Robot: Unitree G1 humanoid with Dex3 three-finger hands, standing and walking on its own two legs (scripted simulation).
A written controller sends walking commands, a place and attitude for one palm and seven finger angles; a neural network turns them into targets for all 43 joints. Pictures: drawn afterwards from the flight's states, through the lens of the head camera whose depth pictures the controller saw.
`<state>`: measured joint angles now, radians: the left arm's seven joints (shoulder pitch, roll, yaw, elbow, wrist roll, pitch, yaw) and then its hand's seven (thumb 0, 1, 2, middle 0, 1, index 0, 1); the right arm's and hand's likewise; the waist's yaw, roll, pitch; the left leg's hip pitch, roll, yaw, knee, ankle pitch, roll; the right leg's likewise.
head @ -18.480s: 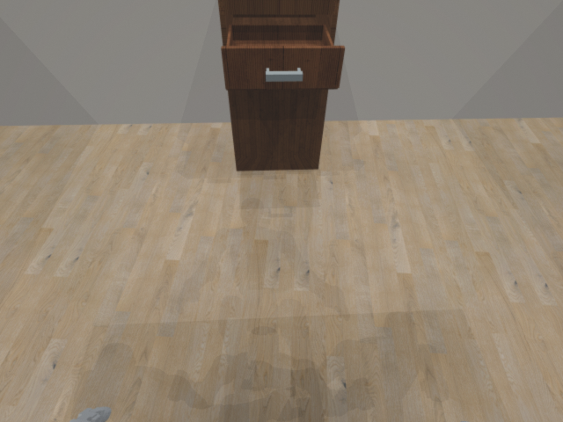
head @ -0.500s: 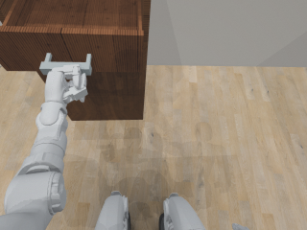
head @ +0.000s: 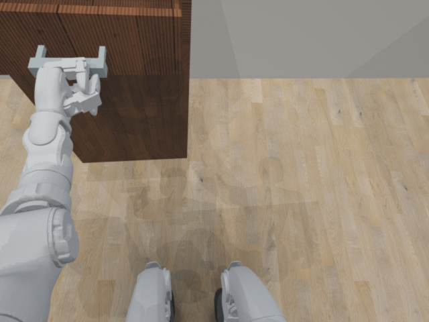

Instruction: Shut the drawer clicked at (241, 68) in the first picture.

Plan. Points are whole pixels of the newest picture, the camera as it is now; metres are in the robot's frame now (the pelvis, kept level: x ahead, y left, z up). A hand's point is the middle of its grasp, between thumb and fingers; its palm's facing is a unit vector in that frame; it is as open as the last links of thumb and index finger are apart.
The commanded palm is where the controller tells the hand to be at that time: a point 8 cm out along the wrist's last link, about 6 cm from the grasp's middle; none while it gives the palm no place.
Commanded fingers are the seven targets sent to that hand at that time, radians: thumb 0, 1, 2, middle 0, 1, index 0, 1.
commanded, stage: push the drawer shut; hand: left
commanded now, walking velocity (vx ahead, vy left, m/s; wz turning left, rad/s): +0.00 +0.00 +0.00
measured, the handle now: (71, 59) +0.59 +0.22 +0.06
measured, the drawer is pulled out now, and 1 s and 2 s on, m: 0.10 0.00 0.00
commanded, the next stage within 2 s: pull the fist back off the drawer in 0.96 s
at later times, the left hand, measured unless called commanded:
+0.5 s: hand (97, 65) +0.57 +0.18 +0.06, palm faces +0.01 -1.00 -0.05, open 3.5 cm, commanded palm +0.59 +0.20 +0.06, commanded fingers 0.00 0.90 0.90 -1.40 -1.60 -1.40 -1.60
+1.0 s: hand (95, 47) +0.62 +0.18 +0.06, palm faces +0.01 -1.00 -0.07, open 3.5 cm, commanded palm +0.66 +0.18 +0.06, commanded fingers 0.00 0.90 0.90 -1.40 -1.60 -1.40 -1.60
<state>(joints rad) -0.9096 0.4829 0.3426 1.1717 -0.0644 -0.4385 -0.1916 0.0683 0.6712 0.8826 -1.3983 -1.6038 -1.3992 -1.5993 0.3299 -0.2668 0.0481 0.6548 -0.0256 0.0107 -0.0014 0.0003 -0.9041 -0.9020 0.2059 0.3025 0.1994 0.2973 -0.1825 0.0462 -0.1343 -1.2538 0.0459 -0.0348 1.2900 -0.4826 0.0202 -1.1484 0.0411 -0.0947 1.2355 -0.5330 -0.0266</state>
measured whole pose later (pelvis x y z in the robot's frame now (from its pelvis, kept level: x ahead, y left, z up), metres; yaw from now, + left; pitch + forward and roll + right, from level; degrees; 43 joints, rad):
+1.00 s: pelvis +0.00 +0.01 -0.02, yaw -2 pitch +34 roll -8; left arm -1.36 0.78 0.36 1.36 0.09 -0.27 -0.16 0.10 0.59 0.90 -1.40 -1.60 -1.40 -1.60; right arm 0.42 -0.25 0.12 0.65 -0.07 0.01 0.01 0.00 -0.90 -0.90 0.21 0.30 0.20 0.30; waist -0.33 0.06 -0.10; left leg -1.49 0.06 -0.07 1.38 -0.49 0.03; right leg -1.35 0.06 -0.12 1.28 -0.52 -0.02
